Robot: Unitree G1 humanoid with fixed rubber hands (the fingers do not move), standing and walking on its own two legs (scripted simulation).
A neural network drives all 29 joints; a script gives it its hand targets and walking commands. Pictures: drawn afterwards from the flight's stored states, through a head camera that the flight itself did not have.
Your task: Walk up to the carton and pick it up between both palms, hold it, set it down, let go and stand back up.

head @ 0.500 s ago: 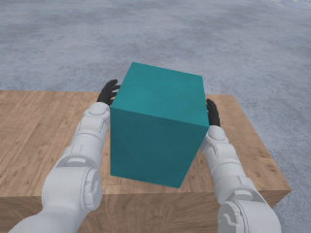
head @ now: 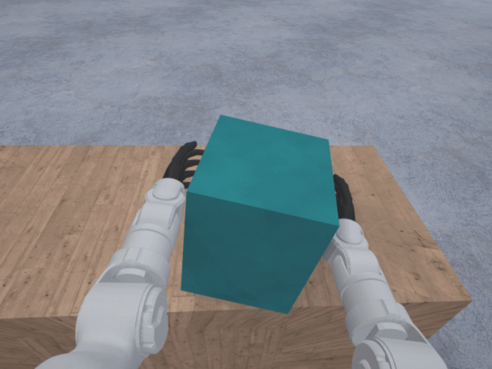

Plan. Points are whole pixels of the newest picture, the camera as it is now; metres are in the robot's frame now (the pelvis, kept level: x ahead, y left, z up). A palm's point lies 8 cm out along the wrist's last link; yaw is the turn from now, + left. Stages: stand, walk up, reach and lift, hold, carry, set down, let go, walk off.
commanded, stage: set down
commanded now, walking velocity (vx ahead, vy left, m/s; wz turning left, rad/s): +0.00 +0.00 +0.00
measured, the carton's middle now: (254, 215) +0.39 -0.02 +0.07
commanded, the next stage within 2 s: none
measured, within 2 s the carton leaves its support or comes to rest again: rests again in 0.52 s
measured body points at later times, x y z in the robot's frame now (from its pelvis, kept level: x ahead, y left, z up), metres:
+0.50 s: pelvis -0.01 +0.00 +0.00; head -0.02 +0.03 +0.45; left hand +0.43 +0.11 +0.10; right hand +0.35 -0.17 +0.08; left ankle -0.01 +0.09 -0.75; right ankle -0.01 -0.16 -0.75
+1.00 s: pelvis -0.01 +0.00 +0.00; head +0.00 +0.03 +0.45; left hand +0.43 +0.12 +0.09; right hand +0.36 -0.16 +0.07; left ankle -0.01 +0.09 -0.75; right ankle -0.01 -0.16 -0.75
